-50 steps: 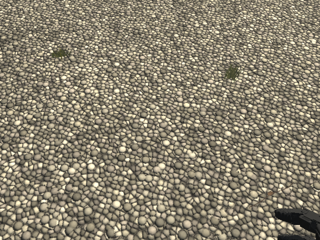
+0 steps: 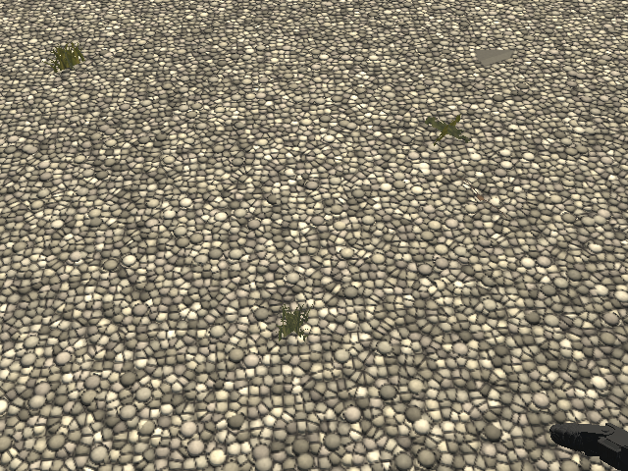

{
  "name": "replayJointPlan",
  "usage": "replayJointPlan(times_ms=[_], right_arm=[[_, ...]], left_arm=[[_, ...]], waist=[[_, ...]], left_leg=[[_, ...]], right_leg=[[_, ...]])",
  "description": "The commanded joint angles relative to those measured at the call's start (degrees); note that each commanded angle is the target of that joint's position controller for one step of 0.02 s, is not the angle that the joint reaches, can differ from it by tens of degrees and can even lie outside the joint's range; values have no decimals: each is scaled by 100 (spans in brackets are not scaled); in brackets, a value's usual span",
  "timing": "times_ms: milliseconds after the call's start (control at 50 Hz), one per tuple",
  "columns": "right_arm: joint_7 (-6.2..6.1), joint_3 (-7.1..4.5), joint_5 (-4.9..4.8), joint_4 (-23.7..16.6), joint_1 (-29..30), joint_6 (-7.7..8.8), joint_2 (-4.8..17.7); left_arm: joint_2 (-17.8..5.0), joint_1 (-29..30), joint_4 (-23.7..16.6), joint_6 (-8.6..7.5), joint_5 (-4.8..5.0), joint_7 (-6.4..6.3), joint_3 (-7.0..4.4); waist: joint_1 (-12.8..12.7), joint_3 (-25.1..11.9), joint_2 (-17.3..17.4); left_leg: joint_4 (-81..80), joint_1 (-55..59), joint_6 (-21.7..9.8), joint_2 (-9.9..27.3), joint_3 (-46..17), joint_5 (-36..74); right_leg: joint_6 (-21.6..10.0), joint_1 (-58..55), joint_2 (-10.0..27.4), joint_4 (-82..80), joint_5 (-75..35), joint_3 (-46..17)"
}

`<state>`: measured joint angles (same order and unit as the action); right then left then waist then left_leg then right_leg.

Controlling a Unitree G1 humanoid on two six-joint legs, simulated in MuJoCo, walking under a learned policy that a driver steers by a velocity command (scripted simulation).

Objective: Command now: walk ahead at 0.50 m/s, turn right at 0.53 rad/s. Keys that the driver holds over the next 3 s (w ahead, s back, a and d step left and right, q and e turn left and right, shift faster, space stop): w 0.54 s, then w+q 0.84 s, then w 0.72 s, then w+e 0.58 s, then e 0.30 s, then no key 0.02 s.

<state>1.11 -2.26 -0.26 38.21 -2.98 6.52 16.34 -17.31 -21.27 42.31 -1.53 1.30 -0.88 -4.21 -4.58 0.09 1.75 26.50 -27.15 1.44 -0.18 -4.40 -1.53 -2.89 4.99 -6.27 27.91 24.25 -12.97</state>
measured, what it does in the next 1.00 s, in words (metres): walks ahead: left foot, then right foot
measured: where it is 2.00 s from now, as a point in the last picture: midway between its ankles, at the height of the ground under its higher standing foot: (325, 245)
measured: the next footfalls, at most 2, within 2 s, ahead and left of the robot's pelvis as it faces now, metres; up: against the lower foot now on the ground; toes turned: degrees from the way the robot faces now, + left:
left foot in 0.02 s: +0.17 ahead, +0.13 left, +0.00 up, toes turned -5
right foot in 0.50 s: +0.41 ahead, -0.15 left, +0.00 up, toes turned -7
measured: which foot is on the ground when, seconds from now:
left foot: up 0.00-0.00, down 0.02-0.50, up 0.52-1.00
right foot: down 0.00-0.02, up 0.04-0.48, down 0.50-1.00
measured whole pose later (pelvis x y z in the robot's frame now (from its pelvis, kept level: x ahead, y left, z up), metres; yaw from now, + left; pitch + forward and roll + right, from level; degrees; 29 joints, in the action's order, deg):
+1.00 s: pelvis +0.53 -0.04 +0.00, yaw +6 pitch +2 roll -2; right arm 3.5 -2.2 -1.1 41.1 -4.9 2.2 14.7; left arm -16.0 -19.3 49.2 -3.3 0.4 -0.7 -3.8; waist -4.1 1.5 1.6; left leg 35.2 -34.4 -3.4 2.8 1.7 -2.7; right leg 0.2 -6.9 -1.0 13.7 22.2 12.9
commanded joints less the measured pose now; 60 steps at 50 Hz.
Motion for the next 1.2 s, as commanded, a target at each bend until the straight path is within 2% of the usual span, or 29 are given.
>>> replayJointPlan(times_ms=[20, 40, 60, 80, 120, 160, 280, 400, 440, 480, 500, 520, 540, 560, 580, 620, 740, 840, 940, 980, 1020, 1040, 1060, 1080, 1100, 1120, 1140, 1160, 1200], right_arm=[[-88, -441, 116, -95, -1509, 141, 1196], [-46, -561, 175, 159, -1960, 63, 1682], [0, -464, 16, 140, -1910, 52, 1144], [-14, -363, 0, 109, -1680, 29, 778], [-12, -267, 83, 138, -1277, -30, 574], [-28, -208, 103, 214, -1217, -11, 442], [-61, -297, -34, 499, -1399, -51, 853], [-59, -298, -130, 847, -1911, -185, 1002], [-81, -320, -145, 930, -1937, -249, 1080], [-115, -316, -162, 947, -1816, -303, 1114], [-132, -247, -108, 912, -1815, -300, 961], [-127, -79, 32, 697, -2061, -227, 499], [-108, 14, 12, 722, -2351, -119, 262], [-67, -141, -153, 694, -1927, -70, 814], [-50, -169, -224, 591, -1537, -55, 900], [-77, -195, -113, 618, -1369, -134, 768], [-111, -184, -108, 589, -1216, -391, 401], [48, -101, -72, 327, -380, -331, 224], [224, -66, -84, -139, 330, -335, 209], [283, -128, -88, -251, 228, -350, 331], [274, -309, -93, -139, -601, -390, 642], [199, -494, -106, 76, -1521, -404, 959], [54, -652, -119, 207, -2243, -475, 1504], [60, -645, -143, 25, -1920, -420, 1748], [76, -512, -102, -4, -2025, -385, 1252], [62, -450, -68, 2, -1843, -335, 1017], [66, -414, -70, -28, -1493, -301, 915], [42, -357, -57, -100, -1176, -289, 711], [-4, -336, 7, -230, -962, -288, 677]], left_arm=[[-216, 175, -450, -72, -127, 11, 8], [85, -679, -599, -141, 44, 16, 105], [-497, -656, -388, -159, 109, -4, 22], [-785, -8, -437, -147, 71, 2, -57], [-669, 672, -616, -172, -72, 6, -56], [-467, 644, -642, -184, -35, 72, -34], [-64, 1353, -828, -225, -96, 166, 148], [-155, 2229, -1055, -294, -12, 282, 141], [-254, 2241, -1096, -313, -14, 316, 103], [-503, 1439, -861, -315, -72, 287, -45], [-781, 581, -625, -298, -96, 233, -183], [-1325, -265, -534, -256, -210, 169, -304], [-1345, -475, -431, -225, -130, 194, -290], [-903, -267, -434, -233, -87, 199, -159], [-740, 132, -463, -250, -72, 199, -96], [-428, 705, -468, -314, -162, 235, -8], [-468, 770, -101, -526, -246, 172, -82], [-645, 600, 124, -487, -193, 71, -112], [-806, 166, 430, -274, -81, 23, -178], [-942, 255, 421, -173, -59, -25, -215], [-1081, 355, 377, -68, -58, -98, -249], [-1056, 438, 333, -52, -42, -133, -223], [-706, 238, 198, -131, -211, -127, -88], [-101, -99, -64, -333, -231, -5, 122], [-676, 538, -120, -558, -33, 106, 1], [-747, 988, -301, -661, 125, 148, -9], [-635, 1054, -292, -696, 43, 113, 12], [-698, 1056, -244, -662, -113, 72, -39], [-650, 862, -243, -528, -194, 77, -67]], waist=[[1006, -1291, -159], [607, -1785, 1817], [769, -1420, 1258], [933, -712, 674], [816, -67, 215], [613, -16, 464], [711, 81, 284], [953, 257, 315], [836, 264, 356], [320, -195, 294], [-64, -763, 160], [-206, -1686, -835], [-110, -2154, -1769], [-186, -1460, -1187], [-72, -770, -956], [273, -186, -689], [501, 141, -524], [207, 374, -395], [4, 562, -348], [182, 343, -526], [691, -245, -707], [1196, -713, -549], [1316, -1304, 424], [745, -1983, 1420], [1180, -2017, 586], [1140, -1229, 337], [828, -661, -242], [640, -431, -239], [384, -279, -35]], left_leg=[[-81, 3011, -640, 1156, -965, -600], [-697, 4558, -1650, 2314, -3761, -1883], [-1004, 4375, -1645, 2344, -4295, -3230], [-1051, 3753, -1401, 2054, -3357, -3058], [-1175, 2681, -1274, 1580, -2122, -1597], [-1382, 2253, -1241, 1307, -1490, -794], [-1775, 2043, -1393, 1243, -564, 247], [-1608, 2331, -1175, 1339, -238, 382], [-1391, 2596, -1079, 1474, -251, 719], [-417, 2538, -873, 1257, 68, 2130], [674, 2025, -689, 979, 313, 2115], [2795, 201, -323, 405, 664, 268], [4032, -1083, -201, -182, 151, -3173], [4573, -1689, -265, 154, -187, -3041], [4481, -1797, -320, 394, -56, -2480], [3990, -1324, -269, 725, -31, -1696], [3176, -1292, -44, 718, -331, -428], [1592, -1073, -127, 589, 128, 824], [909, -1455, -395, 472, 477, 182], [848, -1011, -589, 199, 807, -412], [849, 202, -854, -243, 1103, -880], [438, 1636, -1091, -391, 966, -532], [438, 3432, -1501, 691, -715, -206], [-470, 5049, -2733, 1943, -4071, -1221], [-885, 5029, -2478, 1881, -3980, -1564], [-922, 4354, -2219, 1669, -3098, -1299], [-975, 3421, -2017, 1402, -2458, -676], [-1052, 2788, -1909, 1205, -2008, -101], [-1287, 2048, -1933, 1009, -1728, 501]], right_leg=[[-288, 1184, 690, 1905, -1277, -385], [81, 3180, -74, 3718, 925, 332], [156, 3882, 368, 4439, 814, 153], [171, 4019, 545, 4587, 269, 220], [189, 3815, 828, 4179, -343, 434], [182, 3398, 1006, 3692, -563, 559], [331, 3216, 1153, 1793, -1618, 1018], [225, 2674, 908, 504, -2313, 1227], [67, 2487, 846, 264, -2017, 1260], [-173, 1188, 604, -90, -2000, 1488], [-366, -113, 778, -24, -2080, 1311], [-1020, -2196, 2217, 70, -1916, -640], [-1534, -2800, 2888, -758, -933, -2659], [-1317, -2297, 2738, -957, -296, -2305], [-1131, -1512, 2559, -1103, -548, -1500], [-950, -298, 2132, -1505, -1389, -500], [-908, 288, 1991, -2078, -2746, 909], [-664, 85, 1874, -2217, -2934, 1767], [-559, -1061, 2214, -1748, -3713, 2059], [-429, -1294, 2241, -1151, -5365, 2238], [-268, -1221, 2147, 209, -6967, 2399], [-70, -557, 1923, 1468, -6566, 2520], [174, 1038, 1541, 3326, -3735, 2527], [489, 3336, 220, 5226, 858, 1585], [331, 3941, 569, 5401, 716, 619], [203, 4144, 803, 5108, 255, 709], [197, 3924, 1051, 4501, -143, 752], [256, 3572, 1212, 4000, -358, 778], [413, 3074, 1278, 3621, -575, 799]])
Over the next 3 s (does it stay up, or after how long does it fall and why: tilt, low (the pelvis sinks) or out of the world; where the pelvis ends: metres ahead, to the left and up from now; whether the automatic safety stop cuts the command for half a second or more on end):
stays up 1.56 0.27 0.00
